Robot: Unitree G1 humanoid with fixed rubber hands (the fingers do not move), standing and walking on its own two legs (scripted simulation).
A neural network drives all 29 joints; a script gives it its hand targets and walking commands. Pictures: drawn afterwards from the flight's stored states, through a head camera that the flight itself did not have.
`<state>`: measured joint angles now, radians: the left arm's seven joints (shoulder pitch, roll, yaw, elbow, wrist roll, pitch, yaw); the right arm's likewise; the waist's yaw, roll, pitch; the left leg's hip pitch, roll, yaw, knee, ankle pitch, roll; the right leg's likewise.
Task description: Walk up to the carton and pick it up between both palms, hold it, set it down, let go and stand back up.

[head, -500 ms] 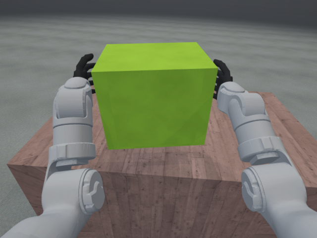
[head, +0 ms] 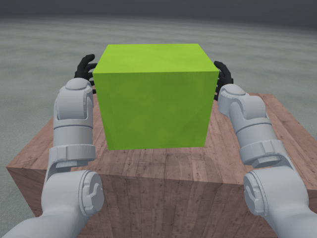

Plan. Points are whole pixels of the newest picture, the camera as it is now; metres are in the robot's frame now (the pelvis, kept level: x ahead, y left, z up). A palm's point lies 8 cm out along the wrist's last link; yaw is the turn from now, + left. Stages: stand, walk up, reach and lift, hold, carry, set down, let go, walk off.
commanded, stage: hold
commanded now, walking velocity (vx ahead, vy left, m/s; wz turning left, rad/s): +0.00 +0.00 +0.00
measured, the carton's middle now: (155, 94) +0.40 -0.02 +0.25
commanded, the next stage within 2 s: none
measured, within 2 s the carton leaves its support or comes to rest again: neither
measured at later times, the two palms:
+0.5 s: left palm (84, 85) +0.36 +0.15 +0.29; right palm (226, 93) +0.35 -0.18 +0.27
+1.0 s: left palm (85, 86) +0.37 +0.15 +0.28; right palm (225, 92) +0.35 -0.18 +0.27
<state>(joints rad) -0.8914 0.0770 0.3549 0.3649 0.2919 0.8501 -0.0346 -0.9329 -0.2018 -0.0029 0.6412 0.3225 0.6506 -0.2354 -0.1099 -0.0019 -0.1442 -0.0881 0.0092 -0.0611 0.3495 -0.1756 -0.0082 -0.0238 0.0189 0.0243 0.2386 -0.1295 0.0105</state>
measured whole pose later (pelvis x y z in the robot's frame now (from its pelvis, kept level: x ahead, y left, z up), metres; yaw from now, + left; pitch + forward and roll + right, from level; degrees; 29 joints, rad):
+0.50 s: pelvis -0.01 +0.00 +0.00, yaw +0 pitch -5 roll -1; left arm -0.91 0.07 0.37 0.37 0.30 0.85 -0.04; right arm -0.94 -0.19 -0.02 0.65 0.30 0.65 -0.23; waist -0.11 0.01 -0.14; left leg -0.10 0.01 -0.05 0.34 -0.16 -0.01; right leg -0.04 0.02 0.03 0.25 -0.12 0.01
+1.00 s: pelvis +0.00 +0.00 +0.00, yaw +0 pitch -5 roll -1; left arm -0.88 0.07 0.35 0.34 0.31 0.86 -0.04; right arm -0.92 -0.21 0.01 0.63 0.34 0.65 -0.24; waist -0.12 0.00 -0.13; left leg -0.08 0.01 -0.05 0.35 -0.18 0.00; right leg -0.01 0.02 0.04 0.24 -0.13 0.01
